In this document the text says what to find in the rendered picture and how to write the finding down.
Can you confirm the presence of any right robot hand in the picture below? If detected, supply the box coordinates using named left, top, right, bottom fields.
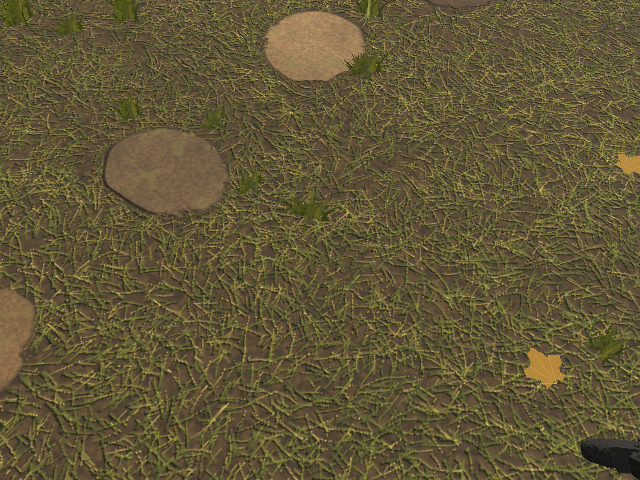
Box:
left=580, top=438, right=640, bottom=480

